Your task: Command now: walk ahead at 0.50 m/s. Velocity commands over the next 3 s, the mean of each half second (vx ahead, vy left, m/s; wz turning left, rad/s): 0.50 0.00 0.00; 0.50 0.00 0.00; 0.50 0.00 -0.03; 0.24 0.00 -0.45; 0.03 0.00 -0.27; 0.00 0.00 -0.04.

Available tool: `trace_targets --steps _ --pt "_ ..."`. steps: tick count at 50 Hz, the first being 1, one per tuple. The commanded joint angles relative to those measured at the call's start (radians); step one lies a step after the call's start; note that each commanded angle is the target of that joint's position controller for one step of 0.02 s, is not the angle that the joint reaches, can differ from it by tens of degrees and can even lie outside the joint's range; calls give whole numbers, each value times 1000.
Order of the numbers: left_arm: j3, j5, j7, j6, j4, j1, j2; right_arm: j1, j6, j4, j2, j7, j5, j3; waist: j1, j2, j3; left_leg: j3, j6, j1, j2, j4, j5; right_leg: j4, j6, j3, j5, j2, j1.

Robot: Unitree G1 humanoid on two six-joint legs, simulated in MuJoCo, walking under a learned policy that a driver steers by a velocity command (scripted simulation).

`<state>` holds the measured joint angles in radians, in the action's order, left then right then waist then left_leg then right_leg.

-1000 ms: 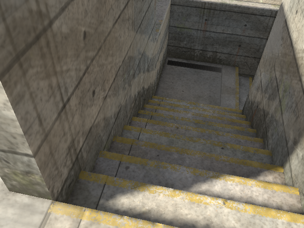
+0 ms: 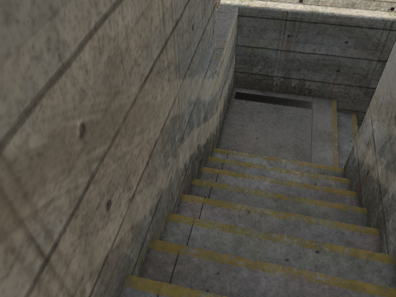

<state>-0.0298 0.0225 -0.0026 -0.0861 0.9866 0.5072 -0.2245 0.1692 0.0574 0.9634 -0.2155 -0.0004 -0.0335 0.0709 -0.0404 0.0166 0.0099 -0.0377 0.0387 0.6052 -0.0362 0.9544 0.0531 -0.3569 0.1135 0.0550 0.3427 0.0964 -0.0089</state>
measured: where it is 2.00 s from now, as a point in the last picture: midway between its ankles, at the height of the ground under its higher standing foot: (219, 268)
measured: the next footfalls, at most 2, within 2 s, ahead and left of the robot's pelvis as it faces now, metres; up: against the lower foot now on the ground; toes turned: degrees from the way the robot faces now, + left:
left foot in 0.32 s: +0.32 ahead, +0.18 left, -0.18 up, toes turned +4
right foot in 0.82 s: +0.58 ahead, -0.11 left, -0.36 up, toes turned +1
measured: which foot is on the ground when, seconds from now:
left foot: up 0.00-0.30, down 0.32-0.84, up 0.86-1.00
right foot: down 0.00-0.30, up 0.32-0.80, down 0.82-1.00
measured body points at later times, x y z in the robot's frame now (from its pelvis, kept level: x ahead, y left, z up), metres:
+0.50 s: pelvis +0.28 +0.08 -0.20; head +0.30 +0.09 +0.25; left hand +0.35 +0.34 -0.34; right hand +0.20 -0.18 -0.33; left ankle +0.28 +0.18 -0.92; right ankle +0.33 -0.08 -0.82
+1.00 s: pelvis +0.53 -0.02 -0.37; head +0.53 -0.05 +0.08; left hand +0.53 +0.22 -0.51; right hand +0.56 -0.28 -0.53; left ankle +0.51 +0.12 -0.88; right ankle +0.54 -0.11 -1.10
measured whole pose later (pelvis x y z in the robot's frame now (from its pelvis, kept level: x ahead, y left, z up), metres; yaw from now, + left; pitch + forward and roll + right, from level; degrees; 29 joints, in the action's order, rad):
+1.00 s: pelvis +0.53 -0.02 -0.37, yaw -1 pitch -1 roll +2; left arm -0.02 0.04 -0.01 -0.05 0.99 0.39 -0.20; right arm 0.28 0.02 0.99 -0.22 -0.07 -0.04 0.06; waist 0.01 0.01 -0.01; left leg -0.02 0.05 0.77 0.02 1.79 0.43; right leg -0.70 0.05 -0.02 0.37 0.02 -0.32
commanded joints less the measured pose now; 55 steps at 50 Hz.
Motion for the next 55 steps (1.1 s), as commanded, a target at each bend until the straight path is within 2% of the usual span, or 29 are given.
trace_targets --steps 1,5,7,9,11,13,15,16,17,18,19,20,21,22,23,25,28,33,37,41,42,43,44,45,46,48,50,53,55 --pt "-44 14 18 -19 14 166 -166 -131 -33 -77 -112 -13 -2 25 -47 -85 -127 -107 10 355 -36 2 -26 -56 150 -268 -682 -369 261" --pt "-47 17 39 -32 30 216 -153 -293 -78 -141 -117 -28 20 23 -107 -87 -177 -167 -19 576 -17 -122 45 -83 151 -292 -589 -362 409" --pt "-30 14 33 -54 -11 44 -139 -281 -77 -159 -115 0 16 17 -42 -21 -187 -38 -25 233 -29 -368 -311 -102 102 -162 -418 -251 46" --pt "-6 -14 17 -57 -22 -30 -89 -192 -74 -144 -2 50 5 -19 -23 -6 -101 52 16 -243 -25 -430 -690 -135 59 -96 -193 -185 -308" --pt "-10 -7 18 -56 -19 -29 -104 -151 -63 -129 -25 57 12 -16 -37 -29 -123 77 23 -319 -9 -459 -712 -235 42 -86 -134 -153 -334" --pt "-11 -1 31 -42 -12 -40 -128 154 -67 -21 -105 18 12 11 67 -40 -5 75 24 -487 -6 -491 -757 -576 9 -75 -356 -130 -218" --pt "-25 2 40 2 16 -100 -159 546 -72 105 -163 -17 -25 35 286 49 87 115 16 -791 -40 -676 -785 -1203 -24 -48 -391 -84 -263" --pt "-31 -27 49 18 29 -67 -120 495 -86 76 -230 -11 -52 59 293 248 -25 36 104 -853 -140 -731 -799 -1724 -39 -20 450 84 -529" --pt "-16 -63 52 4 -22 29 -46 487 -115 61 -257 8 -64 33 173 207 61 -72 85 -1047 -279 -275 -1393 -1785 -30 -195 632 76 -795" --pt "-15 -73 57 -6 -13 176 -46 492 -126 78 -274 19 -31 40 95 187 122 -249 200 -1136 -441 -288 -1381 -1607 -46 -240 466 16 -935" --pt "-17 -10 53 8 -15 92 -100 415 -127 62 -217 19 0 29 88 53 -8 -238 214 -895 -386 -430 -882 -1397 -60 -225 279 -65 -931" --pt "-25 38 46 31 1 46 -107 371 -135 52 -200 14 4 27 67 74 -63 -264 262 -737 -380 -463 -641 -1448 -53 -202 258 -73 -895" --pt "-34 59 31 47 -16 60 -130 296 -147 30 -234 -7 23 38 3 115 -13 -402 350 -584 -441 -493 -197 -1273 -70 -240 175 -112 -842" --pt "-49 69 27 60 -33 -76 -173 277 -160 26 -176 -16 23 19 29 30 -107 -401 343 -407 -429 -535 -164 -1134 -98 -295 69 -141 -813" --pt "-50 32 8 75 -72 -171 -138 225 -168 24 -155 -25 27 6 -4 -25 -180 -263 294 -151 -343 -577 -178 -866 -141 -285 -121 -134 -657" --pt "-18 33 -7 103 0 -70 -20 251 -146 29 -183 -39 5 -1 -39 43 -88 -134 264 -23 -286 -537 -368 -846 -144 -122 -275 -114 -402" --pt "-48 31 -28 92 -74 -272 -102 353 -144 79 -74 -45 44 -20 45 86 -104 -183 224 -271 -224 -414 97 -712 -74 -297 -620 -132 -711" --pt "-38 32 -59 91 -160 -440 -81 319 -153 55 -118 -77 37 7 90 52 -135 -136 126 -170 -158 -312 568 -371 -74 -190 -850 -115 -525" --pt "-21 -11 -63 102 -210 -512 -65 330 -129 41 -131 -108 4 20 166 113 -234 -110 116 -193 -141 -187 457 -93 -85 -147 -715 -179 -417" --pt "-58 9 -27 61 -33 -56 -113 376 -95 68 -110 -104 6 21 1 -68 -53 -16 131 -211 -78 445 174 86 -33 -91 -568 -151 47" --pt "-64 19 -30 45 19 61 -154 407 -93 68 -71 -77 20 28 -33 -272 7 57 101 -8 82 887 712 -41 -11 -130 -945 -225 201" --pt "-64 20 -39 38 28 126 -221 438 -95 34 -40 -77 42 17 8 -344 113 50 73 371 93 1246 886 -424 38 -256 -1386 -378 481" --pt "-79 -14 -45 44 10 175 -258 385 -106 3 -68 -82 46 7 -52 -308 252 37 80 530 81 1346 799 -385 108 -362 -1183 -467 533" --pt "-92 -25 -29 50 -1 142 -288 301 -112 -34 -54 -82 36 -5 -60 -357 275 14 58 587 77 1272 683 -164 201 -575 -507 -537 405" --pt "-50 -3 -9 55 -31 19 -158 235 -85 -1 -99 -76 -1 0 -18 -158 82 -21 50 526 1 1054 487 -71 162 -497 -153 -455 154" --pt "-8 40 2 41 -19 -19 -78 187 -37 9 -62 -65 -13 0 42 -130 -80 -89 27 425 -1 901 381 -143 170 -525 -275 -432 -185" --pt "3 23 0 6 -28 -108 -87 175 -20 10 -37 -56 -19 2 125 -94 -115 -87 -28 282 0 489 142 -104 115 -405 -332 -343 -397" --pt "-16 1 13 -13 -10 -53 -159 149 -12 23 -37 -27 -35 8 108 -147 -46 -13 -70 39 -4 174 -24 -38 148 -368 -391 -319 -431" --pt "-22 -3 11 -7 -9 -55 -158 127 -7 24 -62 -18 -9 17 112 -169 -47 -12 -42 51 -12 179 -110 -46 139 -378 -331 -313 -372"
